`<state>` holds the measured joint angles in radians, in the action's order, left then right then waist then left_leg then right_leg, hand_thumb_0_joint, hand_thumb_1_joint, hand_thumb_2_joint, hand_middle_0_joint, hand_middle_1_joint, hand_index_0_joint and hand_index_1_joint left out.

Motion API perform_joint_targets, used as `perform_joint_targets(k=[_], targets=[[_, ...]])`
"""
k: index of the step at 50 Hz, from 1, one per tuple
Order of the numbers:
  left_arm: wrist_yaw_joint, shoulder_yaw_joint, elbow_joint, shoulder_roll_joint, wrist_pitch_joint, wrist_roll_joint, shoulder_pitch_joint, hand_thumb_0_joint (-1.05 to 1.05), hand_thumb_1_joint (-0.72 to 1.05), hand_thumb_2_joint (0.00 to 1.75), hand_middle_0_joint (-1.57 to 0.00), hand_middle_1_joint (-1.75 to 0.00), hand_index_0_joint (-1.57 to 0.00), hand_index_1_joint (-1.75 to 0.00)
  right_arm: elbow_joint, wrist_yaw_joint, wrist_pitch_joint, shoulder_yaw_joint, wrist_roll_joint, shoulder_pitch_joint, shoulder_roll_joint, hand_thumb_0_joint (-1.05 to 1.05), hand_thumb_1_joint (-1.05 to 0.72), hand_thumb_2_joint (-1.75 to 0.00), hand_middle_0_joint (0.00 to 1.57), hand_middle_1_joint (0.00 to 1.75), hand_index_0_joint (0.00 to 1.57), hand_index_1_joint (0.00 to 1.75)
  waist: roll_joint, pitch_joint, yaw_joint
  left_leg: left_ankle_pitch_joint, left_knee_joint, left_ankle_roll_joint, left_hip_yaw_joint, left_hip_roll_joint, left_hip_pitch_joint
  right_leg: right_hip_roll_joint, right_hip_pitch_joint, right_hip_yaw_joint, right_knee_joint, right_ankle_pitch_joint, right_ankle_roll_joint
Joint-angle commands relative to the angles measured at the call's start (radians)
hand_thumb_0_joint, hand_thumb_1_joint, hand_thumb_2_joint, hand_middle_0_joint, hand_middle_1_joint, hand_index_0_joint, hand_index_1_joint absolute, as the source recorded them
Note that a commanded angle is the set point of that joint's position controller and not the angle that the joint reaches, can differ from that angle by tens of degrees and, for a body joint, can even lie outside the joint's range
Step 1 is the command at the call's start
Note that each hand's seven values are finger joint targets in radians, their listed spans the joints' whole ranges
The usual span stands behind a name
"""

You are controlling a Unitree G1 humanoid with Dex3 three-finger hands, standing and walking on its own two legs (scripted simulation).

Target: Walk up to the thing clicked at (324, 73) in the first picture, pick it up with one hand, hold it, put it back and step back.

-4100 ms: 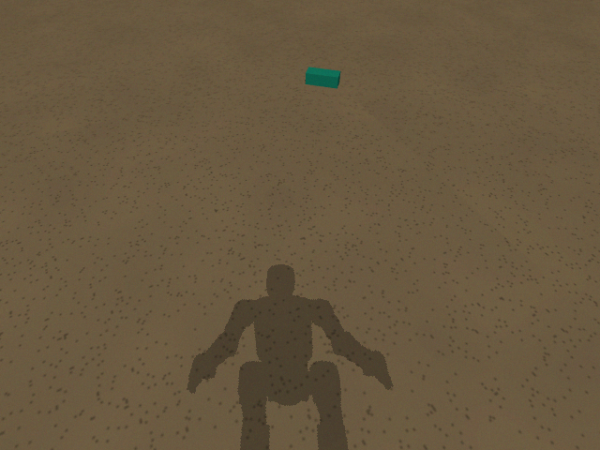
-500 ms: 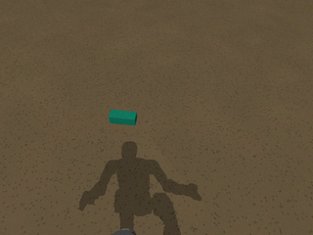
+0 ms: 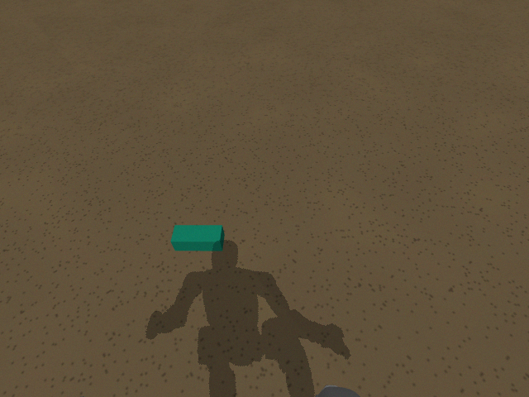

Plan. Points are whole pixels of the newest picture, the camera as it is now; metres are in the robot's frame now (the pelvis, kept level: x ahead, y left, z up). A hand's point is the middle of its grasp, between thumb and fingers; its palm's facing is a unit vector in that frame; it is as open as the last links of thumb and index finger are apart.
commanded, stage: walk up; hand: left
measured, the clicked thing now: (198, 238) +0.85 +0.32 -0.72
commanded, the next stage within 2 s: none
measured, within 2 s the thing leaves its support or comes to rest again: neither
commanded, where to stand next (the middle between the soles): +0.46 +0.08 m, yaw -1 degrees
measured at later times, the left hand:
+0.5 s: hand (70, 380) +0.19 +0.35 -0.14, palm faces -0.02 -0.93 -0.36, open 7.4 cm
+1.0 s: hand (103, 262) +0.40 +0.34 -0.10, palm faces -0.03 -0.90 -0.43, open 7.4 cm
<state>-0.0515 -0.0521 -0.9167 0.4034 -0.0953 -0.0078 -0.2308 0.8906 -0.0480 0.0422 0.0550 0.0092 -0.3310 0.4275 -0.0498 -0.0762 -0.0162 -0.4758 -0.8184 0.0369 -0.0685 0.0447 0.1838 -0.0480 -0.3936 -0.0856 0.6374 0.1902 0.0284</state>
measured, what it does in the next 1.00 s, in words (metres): walks ahead: left foot, then right foot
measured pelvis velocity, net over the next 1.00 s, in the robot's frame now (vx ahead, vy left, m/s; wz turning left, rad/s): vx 0.32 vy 0.06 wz -0.01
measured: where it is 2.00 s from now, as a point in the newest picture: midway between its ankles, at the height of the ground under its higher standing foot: (249, 336)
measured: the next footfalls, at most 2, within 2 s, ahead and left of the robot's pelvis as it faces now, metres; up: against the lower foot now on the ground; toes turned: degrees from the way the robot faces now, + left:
left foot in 0.36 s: +0.27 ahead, +0.18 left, +0.00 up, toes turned +6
right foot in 0.80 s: +0.40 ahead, -0.06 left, +0.00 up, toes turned -5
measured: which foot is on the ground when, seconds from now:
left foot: up 0.00-0.34, down 0.36-0.82, up 0.84-1.00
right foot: down 0.00-0.38, up 0.40-0.78, down 0.80-1.00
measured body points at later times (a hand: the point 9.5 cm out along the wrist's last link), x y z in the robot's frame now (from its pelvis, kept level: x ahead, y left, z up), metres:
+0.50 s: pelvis +0.17 +0.07 +0.01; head +0.18 +0.09 +0.46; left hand +0.19 +0.40 -0.12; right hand +0.25 -0.26 -0.08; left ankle +0.23 +0.17 -0.72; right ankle +0.14 -0.08 -0.66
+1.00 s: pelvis +0.32 +0.06 +0.01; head +0.34 +0.03 +0.46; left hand +0.40 +0.38 -0.07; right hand +0.38 -0.26 -0.12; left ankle +0.34 +0.20 -0.67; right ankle +0.36 -0.06 -0.72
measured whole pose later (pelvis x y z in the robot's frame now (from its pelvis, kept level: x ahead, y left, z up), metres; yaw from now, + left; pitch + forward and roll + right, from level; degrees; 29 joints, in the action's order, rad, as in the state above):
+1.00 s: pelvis +0.32 +0.06 +0.01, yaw -1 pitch -3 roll +0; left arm -0.03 -0.03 -0.85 0.39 -0.10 0.00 -0.27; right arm 0.88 -0.05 0.02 0.05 0.01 -0.29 0.43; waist -0.08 -0.09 0.01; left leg -0.41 -0.98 0.02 -0.01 0.06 0.44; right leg -0.03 -0.28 -0.07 0.56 0.23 0.02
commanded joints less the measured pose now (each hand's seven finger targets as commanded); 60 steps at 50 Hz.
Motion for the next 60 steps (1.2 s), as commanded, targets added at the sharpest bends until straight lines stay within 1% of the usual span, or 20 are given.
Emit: perform_joint_targets(k=[1, 5, 14, 17, 18, 19, 20, 26, 31, 37, 39, 40, 41, 42, 48, 56, 57, 58, 59, 60], targets=[[0.038, -0.088, 0.060, 0.333, -0.019, 0.022, -0.142, 0.00, 0.90, 0.90, -0.20, -0.30, -0.20, -0.30, -0.094, 0.019, 0.023, 0.051, -0.014, 0.042, 0.216, 0.00, -0.90, -0.90, 0.20, 0.30, 0.20, 0.30, 0.158, 0.066, 0.092, 0.025, -0.361, 0.009, 0.148, 0.005, 0.484, -0.353, 0.409, 0.552, -0.358, 0.106, 0.234], [0.037, -0.066, 0.092, 0.275, -0.021, 0.010, -0.063, 0.00, 0.90, 0.90, -0.20, -0.30, -0.20, -0.30, -0.049, -0.004, 0.010, 0.057, -0.001, -0.007, 0.193, 0.00, -0.90, -0.90, 0.20, 0.30, 0.20, 0.30, 0.203, 0.028, 0.028, 0.131, -0.175, -0.019, 0.108, 0.047, 0.360, -0.230, 0.212, 0.258, -0.383, 0.030, 0.188], [0.021, -0.077, 0.117, 0.313, -0.015, 0.000, -0.064, 0.00, 0.90, 0.90, -0.20, -0.30, -0.20, -0.30, -0.076, -0.037, 0.023, 0.071, 0.013, 0.130, 0.166, 0.00, -0.90, -0.90, 0.20, 0.30, 0.20, 0.30, 0.184, 0.018, 0.054, 0.253, 0.193, -0.033, 0.024, 0.048, 0.217, -0.229, 0.123, 0.182, -0.366, 0.282, 0.178], [0.021, -0.060, 0.123, 0.290, -0.005, -0.002, -0.021, 0.00, 0.90, 0.90, -0.20, -0.30, -0.20, -0.30, -0.037, -0.026, 0.035, 0.084, 0.020, 0.009, 0.188, 0.00, -0.90, -0.90, 0.20, 0.30, 0.20, 0.30, 0.117, 0.056, -0.036, 0.250, 0.251, -0.017, -0.015, 0.007, -0.036, -0.187, -0.005, 0.120, -0.190, 0.237, 0.131], [0.022, -0.040, 0.124, 0.240, -0.002, -0.010, -0.039, 0.00, 0.90, 0.90, -0.20, -0.30, -0.20, -0.30, 0.002, -0.013, 0.041, 0.100, 0.018, -0.100, 0.231, 0.00, -0.90, -0.90, 0.20, 0.30, 0.20, 0.30, -0.016, 0.110, -0.089, 0.139, 0.272, 0.006, 0.031, 0.000, -0.205, -0.142, -0.101, 0.077, 0.025, 0.181, 0.101], [0.018, -0.016, 0.135, 0.149, 0.002, 0.006, -0.070, 0.00, 0.90, 0.90, -0.20, -0.30, -0.20, -0.30, -0.001, 0.001, 0.049, 0.128, 0.028, -0.168, 0.332, 0.00, -0.90, -0.90, 0.20, 0.30, 0.20, 0.30, -0.314, 0.119, -0.113, -0.164, 0.518, 0.081, 0.456, 0.236, -0.283, 0.012, -0.288, -0.032, 0.396, 0.217, 0.025], [0.035, -0.033, 0.116, 0.212, 0.010, 0.009, -0.079, 0.00, 0.90, 0.90, -0.20, -0.30, -0.20, -0.30, -0.035, 0.003, 0.053, 0.128, 0.007, -0.139, 0.375, 0.00, -0.90, -0.90, 0.20, 0.30, 0.20, 0.30, -0.253, 0.094, -0.096, -0.203, 0.634, 0.176, 0.739, 0.376, -0.233, 0.069, -0.362, 0.072, 0.515, 0.347, 0.023], [0.023, -0.039, 0.027, 0.235, 0.021, 0.011, -0.154, 0.00, 0.90, 0.90, -0.20, -0.30, -0.20, -0.30, -0.082, 0.018, 0.055, 0.074, -0.005, 0.027, 0.238, 0.00, -0.90, -0.90, 0.20, 0.30, 0.20, 0.30, -0.106, 0.036, 0.009, 0.274, 0.548, 0.161, 0.238, 0.221, -0.019, -0.053, -0.167, 0.129, 0.381, 0.140, -0.010], [0.002, -0.044, 0.066, 0.217, 0.031, -0.005, -0.049, 0.00, 0.90, 0.90, -0.20, -0.30, -0.20, -0.30, -0.098, 0.014, 0.053, 0.080, -0.003, 0.004, 0.261, 0.00, -0.90, -0.90, 0.20, 0.30, 0.20, 0.30, -0.086, -0.013, -0.019, 0.120, 0.605, 0.207, 0.218, 0.244, -0.005, -0.068, -0.175, 0.081, 0.200, 0.092, -0.029], [0.005, -0.044, 0.075, 0.185, 0.008, -0.002, -0.020, 0.00, 0.90, 0.90, -0.20, -0.30, -0.20, -0.30, -0.116, 0.008, 0.036, 0.074, 0.001, 0.010, 0.250, 0.00, -0.90, -0.90, 0.20, 0.30, 0.20, 0.30, -0.058, 0.018, -0.005, 0.334, 0.457, 0.161, 0.123, 0.194, 0.031, 0.006, 0.040, 0.008, -0.030, 0.017, -0.008], [0.022, -0.056, 0.044, 0.201, -0.007, -0.003, -0.134, 0.00, 0.90, 0.90, -0.20, -0.30, -0.20, -0.30, -0.133, 0.009, 0.028, 0.059, -0.006, 0.021, 0.210, 0.00, -0.90, -0.90, 0.20, 0.30, 0.20, 0.30, 0.034, 0.090, 0.060, 0.452, 0.251, 0.114, 0.069, 0.151, 0.070, 0.042, 0.262, 0.003, -0.146, -0.029, 0.009], [0.034, -0.074, 0.028, 0.250, -0.015, -0.007, -0.217, 0.00, 0.90, 0.90, -0.20, -0.30, -0.20, -0.30, -0.143, 0.010, 0.030, 0.041, -0.011, 0.005, 0.163, 0.00, -0.90, -0.90, 0.20, 0.30, 0.20, 0.30, 0.168, 0.144, 0.104, 0.401, 0.034, 0.075, 0.014, 0.082, 0.164, -0.030, 0.405, 0.123, -0.207, 0.044, 0.042], [0.045, -0.101, 0.043, 0.344, -0.021, -0.008, -0.261, 0.00, 0.90, 0.90, -0.20, -0.30, -0.20, -0.30, -0.168, 0.008, 0.031, 0.017, -0.007, -0.019, 0.100, 0.00, -0.90, -0.90, 0.20, 0.30, 0.20, 0.30, 0.366, 0.169, 0.108, 0.018, -0.202, 0.022, -0.028, -0.028, 0.386, -0.290, 0.534, 0.526, -0.297, 0.141, 0.127], [0.043, -0.098, 0.053, 0.374, -0.015, 0.006, -0.231, 0.00, 0.90, 0.90, -0.20, -0.30, -0.20, -0.30, -0.144, 0.019, 0.016, 0.042, -0.002, -0.002, 0.189, 0.00, -0.90, -0.90, 0.20, 0.30, 0.20, 0.30, 0.262, 0.131, 0.110, -0.092, -0.284, 0.010, 0.063, -0.041, 0.481, -0.392, 0.491, 0.731, -0.352, 0.206, 0.243], [0.045, -0.068, 0.111, 0.287, -0.012, 0.007, -0.095, 0.00, 0.90, 0.90, -0.20, -0.30, -0.20, -0.30, -0.064, 0.000, -0.001, 0.059, 0.004, -0.030, 0.196, 0.00, -0.90, -0.90, 0.20, 0.30, 0.20, 0.30, 0.204, 0.029, 0.032, 0.102, -0.154, -0.022, 0.099, 0.051, 0.369, -0.217, 0.213, 0.302, -0.342, 0.065, 0.195], [0.051, -0.031, 0.123, 0.240, 0.030, 0.004, 0.012, 0.00, 0.90, 0.90, -0.20, -0.30, -0.20, -0.30, -0.010, 0.028, 0.018, 0.045, 0.000, 0.008, 0.134, 0.00, -0.90, -0.90, 0.20, 0.30, 0.20, 0.30, 0.151, 0.092, -0.007, 0.379, 0.247, -0.039, -0.012, -0.019, -0.024, -0.151, -0.016, 0.112, -0.072, -0.162, 0.135], [0.053, -0.018, 0.119, 0.206, 0.040, 0.011, 0.022, 0.00, 0.90, 0.90, -0.20, -0.30, -0.20, -0.30, 0.006, 0.038, 0.024, 0.049, 0.004, -0.009, 0.153, 0.00, -0.90, -0.90, 0.20, 0.30, 0.20, 0.30, 0.098, 0.095, -0.024, 0.395, 0.298, -0.032, -0.001, -0.023, -0.068, -0.113, -0.049, 0.087, 0.004, -0.076, 0.096], [0.053, 0.000, 0.117, 0.153, 0.050, 0.016, -0.015, 0.00, 0.90, 0.90, -0.20, -0.30, -0.20, -0.30, 0.007, 0.046, 0.029, 0.060, 0.013, -0.009, 0.216, 0.00, -0.90, -0.90, 0.20, 0.30, 0.20, 0.30, -0.061, 0.106, -0.017, 0.395, 0.373, 0.005, 0.169, 0.113, -0.109, -0.046, -0.124, 0.051, 0.105, 0.074, 0.047], [0.049, 0.006, 0.128, 0.141, 0.056, 0.015, -0.069, 0.00, 0.90, 0.90, -0.20, -0.30, -0.20, -0.30, -0.019, 0.043, 0.038, 0.081, 0.015, -0.044, 0.305, 0.00, -0.90, -0.90, 0.20, 0.30, 0.20, 0.30, -0.176, 0.117, -0.016, 0.075, 0.526, 0.108, 0.524, 0.309, -0.108, 0.063, -0.209, 0.036, 0.283, 0.343, 0.011], [0.062, -0.026, 0.083, 0.238, 0.067, 0.005, -0.078, 0.00, 0.90, 0.90, -0.20, -0.30, -0.20, -0.30, -0.017, 0.039, 0.032, 0.097, 0.000, -0.027, 0.364, 0.00, -0.90, -0.90, 0.20, 0.30, 0.20, 0.30, -0.138, 0.101, -0.032, -0.126, 0.570, 0.198, 0.623, 0.371, -0.037, 0.023, -0.187, 0.116, 0.397, 0.422, 0.017]])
